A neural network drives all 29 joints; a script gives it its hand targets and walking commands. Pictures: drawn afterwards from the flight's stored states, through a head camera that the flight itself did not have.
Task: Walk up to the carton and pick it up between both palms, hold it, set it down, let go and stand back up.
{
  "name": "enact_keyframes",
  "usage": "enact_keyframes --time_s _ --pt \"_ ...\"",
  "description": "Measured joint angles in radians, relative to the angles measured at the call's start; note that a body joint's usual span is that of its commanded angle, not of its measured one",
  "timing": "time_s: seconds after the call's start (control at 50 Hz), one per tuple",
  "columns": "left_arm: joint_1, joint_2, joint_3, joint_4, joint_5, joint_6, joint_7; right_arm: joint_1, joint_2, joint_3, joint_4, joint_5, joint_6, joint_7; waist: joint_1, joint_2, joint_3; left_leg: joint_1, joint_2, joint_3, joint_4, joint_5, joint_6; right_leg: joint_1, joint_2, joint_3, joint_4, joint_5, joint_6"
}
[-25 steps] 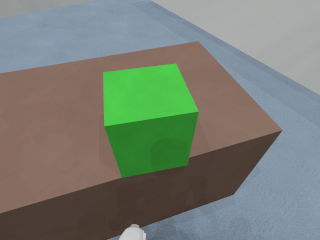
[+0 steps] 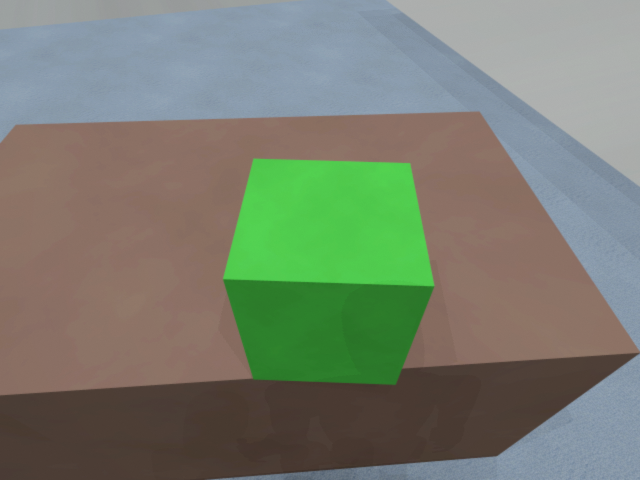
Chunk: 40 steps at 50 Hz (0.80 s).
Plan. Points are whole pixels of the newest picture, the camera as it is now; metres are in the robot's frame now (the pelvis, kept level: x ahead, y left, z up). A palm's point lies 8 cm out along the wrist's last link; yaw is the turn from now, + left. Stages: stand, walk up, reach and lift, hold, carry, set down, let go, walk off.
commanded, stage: walk up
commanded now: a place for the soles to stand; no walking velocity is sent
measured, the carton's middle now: (327, 276) +0.39 +0.01 +0.03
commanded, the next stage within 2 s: none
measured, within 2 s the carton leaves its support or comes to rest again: neither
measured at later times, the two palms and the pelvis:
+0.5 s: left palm out of the picture +0.05 +0.23 -0.11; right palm out of the picture +0.08 -0.23 -0.11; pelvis -0.01 +0.00 +0.02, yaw +5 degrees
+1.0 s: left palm out of the picture -0.01 +0.28 -0.12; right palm out of the picture +0.09 -0.21 -0.11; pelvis +0.01 +0.04 +0.02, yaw +5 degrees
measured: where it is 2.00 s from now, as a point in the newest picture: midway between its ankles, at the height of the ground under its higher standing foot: outside the picture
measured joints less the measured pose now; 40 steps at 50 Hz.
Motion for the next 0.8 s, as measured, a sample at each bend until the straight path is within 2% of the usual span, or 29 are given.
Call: enact_keyframes --time_s 0.06,0.14,0.2,0.22,0.26,0.44,0.7,0.8 --pt "-0.021 -0.037 -0.005 -0.009 0.001 -0.007 0.007 -0.022 -0.032 -0.004 0.029 0.007 0.027 0.012 -0.003 0.060 -0.009 -0.015 0.020 -0.037 0.071 -0.078 -0.008 0.010 0.022 -0.046 0.033 -0.040 -0.006" --pt "-0.052 -0.074 -0.006 -0.009 -0.005 -0.001 0.021 -0.042 -0.076 -0.027 0.041 0.001 0.037 0.013 -0.006 0.081 -0.011 -0.019 0.012 0.019 0.159 -0.183 -0.009 0.019 -0.008 -0.068 0.042 -0.074 -0.008" --pt "-0.071 -0.085 -0.006 -0.013 0.003 -0.007 0.021 -0.058 -0.102 -0.042 0.048 -0.004 0.024 0.018 -0.005 0.098 0.006 0.015 0.040 0.061 0.077 -0.136 0.001 0.022 -0.017 -0.086 0.023 -0.060 -0.002" --pt "-0.077 -0.084 -0.005 -0.013 0.006 -0.006 0.020 -0.063 -0.106 -0.045 0.048 -0.002 0.019 0.019 -0.009 0.099 0.015 0.038 0.048 0.072 0.012 -0.069 0.007 0.022 -0.021 -0.092 0.020 -0.057 0.000" --pt "-0.095 -0.065 0.000 -0.001 0.009 0.000 0.012 -0.080 -0.091 -0.046 0.058 -0.003 0.007 0.022 -0.001 0.059 0.048 0.069 0.026 0.099 -0.044 0.006 0.021 0.028 -0.046 -0.070 0.016 -0.049 0.007" --pt "-0.067 -0.027 0.002 0.042 -0.004 0.013 -0.003 -0.067 -0.043 -0.006 0.098 0.011 0.008 0.035 0.014 0.041 0.024 0.101 0.046 0.090 -0.154 0.050 0.025 0.089 -0.015 -0.090 -0.155 0.045 0.003" --pt "-0.016 -0.014 -0.011 0.130 -0.005 0.010 -0.001 -0.046 -0.040 0.010 0.162 0.028 -0.001 0.038 0.027 0.032 -0.007 0.115 0.038 0.083 -0.206 0.076 0.033 0.114 -0.017 -0.100 -0.223 0.077 0.009" --pt "0.015 -0.016 -0.011 0.146 0.006 -0.001 0.012 -0.042 -0.053 0.007 0.169 0.007 0.008 0.048 0.024 0.042 -0.005 0.103 0.042 0.079 -0.196 0.067 0.033 0.112 -0.013 -0.105 -0.231 0.077 0.011"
